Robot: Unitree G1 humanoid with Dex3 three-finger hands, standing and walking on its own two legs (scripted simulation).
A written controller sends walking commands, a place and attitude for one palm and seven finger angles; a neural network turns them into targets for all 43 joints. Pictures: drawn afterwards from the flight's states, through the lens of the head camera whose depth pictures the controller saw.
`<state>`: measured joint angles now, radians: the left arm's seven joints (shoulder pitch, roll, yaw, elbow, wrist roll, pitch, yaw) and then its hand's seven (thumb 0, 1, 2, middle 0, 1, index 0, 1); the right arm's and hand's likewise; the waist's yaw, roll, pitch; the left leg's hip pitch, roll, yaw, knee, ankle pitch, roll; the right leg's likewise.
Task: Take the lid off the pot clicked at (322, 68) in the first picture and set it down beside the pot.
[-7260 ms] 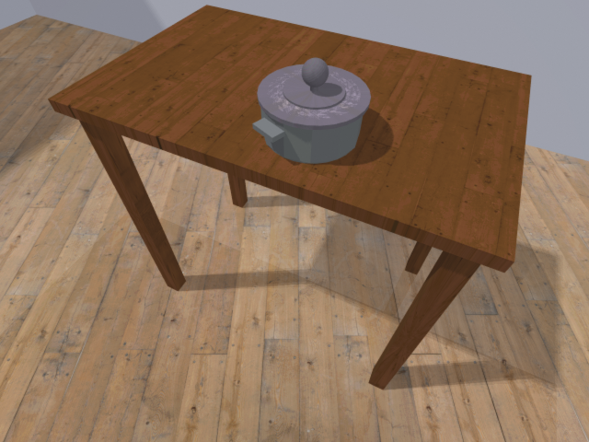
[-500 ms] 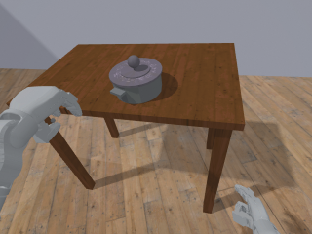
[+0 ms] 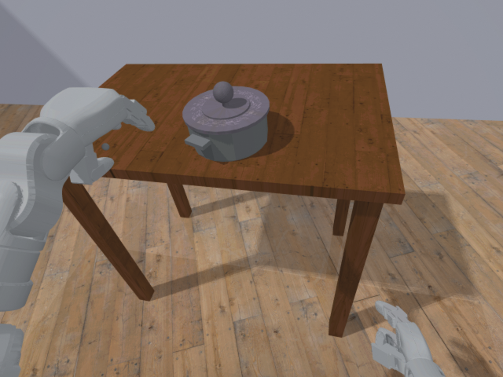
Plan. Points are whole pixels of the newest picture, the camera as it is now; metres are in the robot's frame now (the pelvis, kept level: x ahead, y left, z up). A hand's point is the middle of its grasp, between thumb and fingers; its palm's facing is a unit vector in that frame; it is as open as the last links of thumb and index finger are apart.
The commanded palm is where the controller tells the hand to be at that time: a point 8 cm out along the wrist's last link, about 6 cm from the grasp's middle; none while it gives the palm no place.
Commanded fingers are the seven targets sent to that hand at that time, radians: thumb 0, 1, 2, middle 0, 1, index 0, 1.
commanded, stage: move the open hand above the knob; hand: left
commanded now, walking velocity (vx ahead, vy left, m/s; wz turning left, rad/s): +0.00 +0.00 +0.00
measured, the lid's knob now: (223, 92) +0.63 +0.15 +0.17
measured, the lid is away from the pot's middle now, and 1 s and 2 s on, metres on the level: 0.00 0.00 0.00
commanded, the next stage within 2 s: none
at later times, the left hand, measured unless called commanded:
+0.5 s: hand (160, 118) +0.42 +0.19 +0.23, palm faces -0.12 +0.00 -0.99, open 9.9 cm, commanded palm +0.39 +0.20 +0.32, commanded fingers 0.00 -0.37 1.68 -0.88 -0.08 -0.88 -0.08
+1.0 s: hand (188, 79) +0.50 +0.17 +0.26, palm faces -0.18 -0.04 -0.98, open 9.9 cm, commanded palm +0.48 +0.17 +0.32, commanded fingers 0.00 -0.37 1.68 -0.88 -0.08 -0.88 -0.08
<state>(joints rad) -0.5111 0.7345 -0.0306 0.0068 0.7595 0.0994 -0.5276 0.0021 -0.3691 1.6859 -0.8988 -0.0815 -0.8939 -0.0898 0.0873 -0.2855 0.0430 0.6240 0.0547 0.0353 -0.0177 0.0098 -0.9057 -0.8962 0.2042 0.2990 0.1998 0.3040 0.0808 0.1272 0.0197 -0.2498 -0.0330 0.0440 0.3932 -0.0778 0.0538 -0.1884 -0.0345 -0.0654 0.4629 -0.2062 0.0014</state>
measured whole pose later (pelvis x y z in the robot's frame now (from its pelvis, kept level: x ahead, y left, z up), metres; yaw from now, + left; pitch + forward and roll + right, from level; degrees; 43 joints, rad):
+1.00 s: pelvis +0.06 -0.02 +0.00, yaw +0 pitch +3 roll +1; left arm -1.11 0.58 -0.26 0.64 0.87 0.29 -0.57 0.00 -0.36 1.67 -0.89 -0.08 -0.89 -0.09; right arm 0.14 -0.30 0.03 0.66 0.07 0.13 0.02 0.01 -0.91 -0.90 0.20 0.30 0.20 0.30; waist -0.01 0.08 -0.04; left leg -0.31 -0.03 0.03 0.43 -0.16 0.03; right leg -0.24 -0.03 -0.07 0.48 -0.29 -0.01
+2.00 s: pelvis +0.08 -0.01 +0.00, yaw -2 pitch +10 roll +0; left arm -1.46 0.58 -0.26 1.16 0.97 0.24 -0.54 0.00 -0.36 1.67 -0.89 -0.08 -0.88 -0.09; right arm 0.29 -0.29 0.00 0.74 0.06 0.15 0.00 0.00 -0.91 -0.90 0.20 0.30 0.20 0.30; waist -0.13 0.05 -0.08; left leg -0.41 -0.02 0.06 0.45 -0.20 0.04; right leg -0.34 -0.02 -0.03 0.46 -0.29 0.00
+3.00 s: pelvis +0.09 -0.01 +0.00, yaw -1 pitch +12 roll +0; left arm -1.48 0.55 -0.26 1.22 0.97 0.29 -0.53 0.00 -0.36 1.67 -0.89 -0.08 -0.88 -0.09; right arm 0.28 -0.29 0.00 0.77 0.06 0.13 0.00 0.00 -0.91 -0.90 0.20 0.30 0.20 0.30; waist -0.15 0.05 -0.10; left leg -0.46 -0.02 0.05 0.47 -0.22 0.04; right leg -0.38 -0.02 -0.04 0.48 -0.31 0.00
